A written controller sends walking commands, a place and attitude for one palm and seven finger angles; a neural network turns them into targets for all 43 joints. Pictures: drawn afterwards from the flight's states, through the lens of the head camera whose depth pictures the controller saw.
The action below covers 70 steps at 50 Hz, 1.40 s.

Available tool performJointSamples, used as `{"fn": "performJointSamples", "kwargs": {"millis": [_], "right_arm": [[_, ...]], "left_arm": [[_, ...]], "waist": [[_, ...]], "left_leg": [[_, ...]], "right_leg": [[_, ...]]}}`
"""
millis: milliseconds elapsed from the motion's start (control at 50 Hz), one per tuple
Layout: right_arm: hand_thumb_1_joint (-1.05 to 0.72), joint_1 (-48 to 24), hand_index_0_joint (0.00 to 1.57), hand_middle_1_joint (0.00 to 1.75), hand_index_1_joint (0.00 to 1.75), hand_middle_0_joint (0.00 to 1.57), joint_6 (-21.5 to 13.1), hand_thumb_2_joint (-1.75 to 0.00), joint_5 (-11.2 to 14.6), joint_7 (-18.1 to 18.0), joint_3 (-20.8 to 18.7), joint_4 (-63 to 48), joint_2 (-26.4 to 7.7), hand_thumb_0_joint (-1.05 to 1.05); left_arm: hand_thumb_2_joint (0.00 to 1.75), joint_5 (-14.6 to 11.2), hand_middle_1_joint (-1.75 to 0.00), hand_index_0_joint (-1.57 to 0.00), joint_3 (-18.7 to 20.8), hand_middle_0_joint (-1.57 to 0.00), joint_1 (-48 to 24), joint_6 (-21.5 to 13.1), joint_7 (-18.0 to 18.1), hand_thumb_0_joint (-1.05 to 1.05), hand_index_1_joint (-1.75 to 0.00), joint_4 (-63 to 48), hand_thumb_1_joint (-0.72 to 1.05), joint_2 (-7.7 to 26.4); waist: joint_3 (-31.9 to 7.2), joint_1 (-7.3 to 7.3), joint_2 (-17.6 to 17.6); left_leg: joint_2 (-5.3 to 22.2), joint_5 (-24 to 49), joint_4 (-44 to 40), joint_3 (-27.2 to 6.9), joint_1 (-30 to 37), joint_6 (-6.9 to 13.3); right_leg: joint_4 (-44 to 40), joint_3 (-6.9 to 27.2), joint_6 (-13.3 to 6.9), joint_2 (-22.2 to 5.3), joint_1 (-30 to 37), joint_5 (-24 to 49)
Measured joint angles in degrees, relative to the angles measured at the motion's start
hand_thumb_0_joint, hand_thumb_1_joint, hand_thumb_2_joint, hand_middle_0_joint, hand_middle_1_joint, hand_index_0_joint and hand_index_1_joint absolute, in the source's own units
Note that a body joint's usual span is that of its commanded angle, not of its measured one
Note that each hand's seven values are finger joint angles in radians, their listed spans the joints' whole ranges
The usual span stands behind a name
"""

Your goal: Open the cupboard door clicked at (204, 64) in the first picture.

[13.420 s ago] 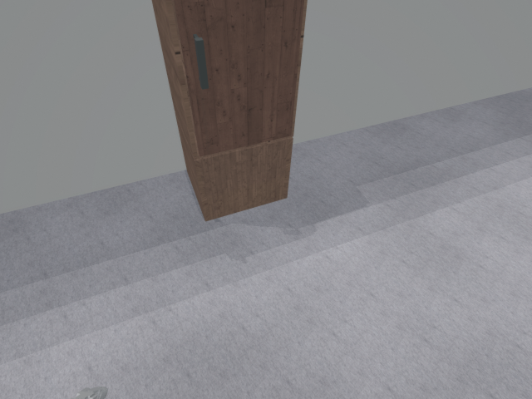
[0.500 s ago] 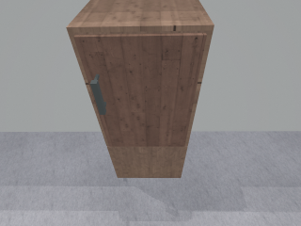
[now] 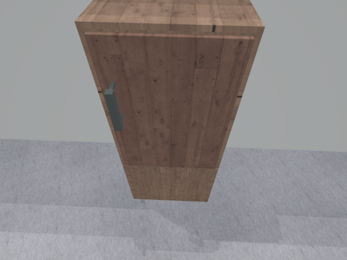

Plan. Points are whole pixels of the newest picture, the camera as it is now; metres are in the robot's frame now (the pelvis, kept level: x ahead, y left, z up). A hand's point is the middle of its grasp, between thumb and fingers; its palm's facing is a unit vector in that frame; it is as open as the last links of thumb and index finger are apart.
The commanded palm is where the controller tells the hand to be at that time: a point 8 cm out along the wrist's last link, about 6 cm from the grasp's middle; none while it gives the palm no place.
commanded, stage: raise the hand with hooked fingers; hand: left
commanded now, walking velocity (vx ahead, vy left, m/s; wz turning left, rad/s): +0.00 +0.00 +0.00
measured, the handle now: (116, 107) +0.52 +0.22 +0.04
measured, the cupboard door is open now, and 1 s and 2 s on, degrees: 0 0 0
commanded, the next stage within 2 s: none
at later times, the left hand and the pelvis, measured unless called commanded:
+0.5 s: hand (83, 258) +0.13 +0.20 -0.02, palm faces +0.23 -0.97 -0.10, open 9.5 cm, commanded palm +0.13 +0.24 -0.02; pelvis -0.02 -0.03 -0.08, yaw +4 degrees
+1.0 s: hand (76, 225) +0.19 +0.23 +0.00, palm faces +0.02 -1.00 -0.07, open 12.5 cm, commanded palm +0.17 +0.29 +0.02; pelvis -0.04 -0.01 -0.05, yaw +2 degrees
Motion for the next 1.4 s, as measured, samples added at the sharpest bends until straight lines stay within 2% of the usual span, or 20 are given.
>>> {"fn": "performJointSamples", "kwargs": {"millis": [60,120,180,240,280,340,400,460,520,580,640,680,720,760,840,940,1020,1180,1320,1400], "right_arm": [[-0.92,0.9,0.20,0.30,0.30,0.20,-5.6,-0.90,1.5,-0.8,-1.2,-5.0,-2.6,0.02],[-0.92,-1.8,0.20,0.30,0.30,0.20,-8.4,-0.90,1.0,-0.7,-2.2,-10.0,-5.5,0.02],[-0.92,-6.0,0.20,0.30,0.30,0.20,-9.1,-0.90,0.0,0.6,-3.4,-15.1,-5.6,0.01],[-0.91,-9.6,0.20,0.30,0.30,0.20,-8.4,-0.90,-0.5,2.9,-4.6,-20.2,-4.7,0.01],[-0.91,-11.3,0.20,0.30,0.30,0.20,-7.5,-0.90,-0.7,3.9,-5.2,-23.7,-4.7,0.01],[-0.91,-12.8,0.20,0.30,0.30,0.20,-5.5,-0.90,-0.7,4.0,-5.9,-27.8,-5.2,0.01],[-0.91,-13.1,0.20,0.30,0.30,0.20,-4.8,-0.90,-0.7,3.3,-6.1,-29.7,-5.5,0.01],[-0.91,-12.7,0.20,0.30,0.30,0.20,-5.3,-0.90,-0.6,2.4,-5.1,-28.8,-5.1,0.01],[-0.91,-12.4,0.20,0.30,0.30,0.20,-6.4,-0.90,-0.3,1.6,-2.8,-26.4,-4.4,0.01],[-0.91,-11.7,0.20,0.30,0.30,0.20,-6.7,-0.90,0.5,1.0,-0.4,-24.1,-2.9,0.01],[-0.90,-10.0,0.20,0.30,0.30,0.20,-5.4,-0.90,1.5,0.5,1.2,-23.3,-1.1,0.01],[-0.90,-8.1,0.21,0.30,0.30,0.20,-4.4,-0.90,1.9,0.2,1.5,-23.5,-0.5,0.01],[-0.90,-5.9,0.21,0.30,0.30,0.21,-3.9,-0.90,2.0,0.0,1.2,-23.7,-0.5,0.01],[-0.90,-3.7,0.21,0.30,0.30,0.21,-4.0,-0.90,1.9,-0.1,0.2,-23.7,-1.0,0.01],[-0.90,-1.0,0.20,0.30,0.30,0.20,-5.0,-0.90,1.6,-0.2,-1.8,-22.7,-3.5,0.01],[-0.90,-1.4,0.20,0.30,0.30,0.20,-6.7,-0.90,2.1,-0.7,-2.3,-21.8,-7.0,0.01],[-0.90,-3.2,0.20,0.30,0.30,0.20,-7.9,-0.90,2.3,-1.7,-1.9,-22.0,-7.5,0.01],[-0.90,-4.7,0.20,0.30,0.30,0.20,-8.7,-0.90,1.8,-1.1,0.5,-24.0,-5.2,0.01],[-0.90,-5.1,0.20,0.30,0.30,0.20,-7.7,-0.90,1.8,-0.8,2.0,-24.8,-5.0,0.01],[-0.90,-5.0,0.21,0.30,0.30,0.20,-7.3,-0.90,1.5,-1.1,2.3,-24.2,-4.9,0.01]], "left_arm": [[0.88,-3.3,-0.32,-0.20,0.1,-0.21,1.8,-3.0,2.7,0.06,-0.32,-17.3,0.95,1.6],[0.87,-4.3,-0.35,-0.20,0.9,-0.21,-1.7,-9.1,1.5,0.05,-0.35,-27.3,0.89,0.8],[0.84,-6.0,-0.38,-0.20,3.0,-0.21,-5.3,-19.3,-4.2,0.04,-0.38,-30.6,0.82,-1.0],[0.82,-7.8,-0.42,-0.21,4.5,-0.21,-4.6,-29.4,-13.9,0.02,-0.42,-31.2,0.75,-2.5],[0.80,-7.3,-0.45,-0.21,5.2,-0.22,-2.1,-33.5,-19.1,0.01,-0.45,-30.6,0.70,-2.2],[0.77,-6.9,-0.49,-0.22,6.6,-0.23,2.3,-33.8,-21.8,0.01,-0.49,-30.3,0.62,-0.1],[0.74,-8.4,-0.54,-0.23,9.2,-0.24,5.6,-33.2,-20.4,0.01,-0.54,-31.5,0.54,1.3],[0.71,-10.7,-0.58,-0.24,12.3,-0.24,5.9,-35.9,-19.3,0.02,-0.58,-35.0,0.47,2.2],[0.68,-13.1,-0.63,-0.23,12.9,-0.24,1.7,-39.0,-21.8,0.02,-0.62,-37.9,0.40,2.5],[0.65,-13.5,-0.67,-0.23,11.6,-0.24,-5.6,-37.1,-26.9,0.02,-0.67,-37.2,0.33,3.9],[0.62,-13.7,-0.72,-0.24,11.3,-0.25,-11.1,-28.8,-30.9,0.01,-0.71,-33.5,0.26,6.6],[0.60,-14.4,-0.75,-0.25,12.3,-0.25,-12.0,-22.7,-30.9,0.01,-0.74,-32.0,0.21,7.6],[0.58,-15.6,-0.78,-0.25,14.2,-0.26,-10.9,-19.3,-28.8,0.01,-0.77,-31.7,0.16,7.6],[0.56,-16.5,-0.81,-0.26,16.3,-0.26,-8.8,-19.2,-25.4,0.01,-0.80,-32.7,0.12,6.9],[0.52,-15.7,-0.87,-0.26,18.9,-0.27,-6.8,-24.5,-21.4,0.01,-0.86,-33.5,0.03,6.2],[0.47,-15.1,-0.94,-0.27,17.5,-0.27,-9.6,-28.1,-25.2,0.01,-0.94,-28.8,-0.09,7.7],[0.43,-14.9,-1.00,-0.28,16.2,-0.28,-13.1,-26.0,-28.4,0.00,-1.00,-25.9,-0.19,8.8],[0.35,-16.0,-1.12,-0.29,20.0,-0.30,-18.7,-23.8,-27.1,0.00,-1.12,-24.7,-0.37,10.8],[0.31,-15.4,-1.18,-0.30,20.4,-0.30,-23.3,-17.6,-30.6,0.00,-1.18,-20.0,-0.46,12.3],[0.31,-14.8,-1.19,-0.30,21.2,-0.30,-25.8,-17.4,-31.2,-0.01,-1.19,-19.0,-0.49,12.6]], "waist": [[-2.3,-0.53,1.2],[-4.5,-1.93,3.1],[-7.6,-2.38,1.7],[-8.6,-2.12,-1.3],[-8.5,-1.72,-2.8],[-8.0,-0.14,-4.1],[-7.5,1.58,-3.3],[-7.7,2.90,-1.7],[-7.5,3.31,0.5],[-7.2,2.57,2.1],[-6.6,0.64,2.4],[-6.3,-0.98,2.3],[-6.3,-2.11,2.0],[-6.6,-2.59,1.6],[-6.9,-2.15,1.3],[-6.0,-1.50,1.5],[-5.2,-1.38,1.1],[-5.8,-1.03,0.6],[-5.3,0.22,1.8],[-4.4,0.65,1.7]], "left_leg": [[-0.6,-1.0,2.1,-1.1,-1.4,0.1],[-0.5,-2.8,6.3,-2.2,-5.3,0.3],[0.1,-5.1,12.1,-1.5,-12.0,-0.1],[1.1,-7.8,18.2,-0.8,-17.8,-0.9],[1.6,-9.6,22.5,-0.8,-21.4,-1.2],[2.2,-11.7,28.0,-1.4,-26.3,-1.9],[2.7,-13.4,32.6,-3.0,-30.5,-2.0],[3.0,-14.3,36.1,-4.9,-34.1,-2.3],[3.2,-14.7,38.8,-6.6,-36.9,-2.4],[3.3,-14.4,39.8,-6.9,-38.5,-2.5],[3.5,-13.2,37.9,-5.9,-37.4,-2.4],[3.4,-12.0,35.3,-4.8,-35.3,-2.3],[3.4,-11.0,32.4,-3.8,-32.9,-2.0],[3.4,-10.1,30.0,-3.0,-30.7,-1.8],[3.0,-9.1,27.7,-2.9,-28.8,-1.4],[2.5,-8.9,28.1,-3.6,-29.2,-0.6],[2.4,-8.6,27.2,-3.5,-27.8,-0.1],[2.0,-8.1,23.7,-3.0,-22.8,0.5],[1.3,-7.5,21.7,-2.9,-20.8,1.3],[1.1,-7.2,20.7,-2.7,-19.9,1.5]], "right_leg": [[2.4,-1.1,0.1,-0.9,-1.0,-1.9],[4.9,-2.2,0.2,-1.1,-3.7,-3.1],[10.8,-1.6,-0.2,-1.0,-10.8,-5.3],[17.2,-0.9,-1.1,-0.4,-17.1,-7.8],[21.3,-1.0,-1.6,-0.2,-20.8,-9.5],[26.4,-1.6,-2.4,0.0,-25.3,-11.7],[29.6,-3.2,-2.9,0.1,-28.4,-13.0],[31.6,-5.1,-3.2,0.3,-30.7,-13.7],[32.9,-6.7,-3.5,0.3,-32.3,-13.9],[33.4,-7.1,-3.5,0.4,-33.6,-13.5],[32.1,-6.1,-3.4,0.6,-33.2,-12.2],[30.1,-5.0,-3.0,0.6,-31.8,-11.1],[27.8,-4.0,-2.7,0.8,-29.9,-9.9],[25.7,-3.3,-2.6,1.0,-28.2,-8.9],[23.2,-3.1,-2.2,0.8,-26.1,-7.8],[22.7,-3.7,-1.5,0.4,-25.7,-7.4],[21.4,-3.6,-1.2,0.3,-24.1,-6.7],[17.5,-3.0,-0.3,0.3,-19.0,-5.7],[15.0,-2.8,0.6,-0.1,-16.7,-4.8],[14.0,-2.7,0.9,-0.3,-15.9,-4.4]]}}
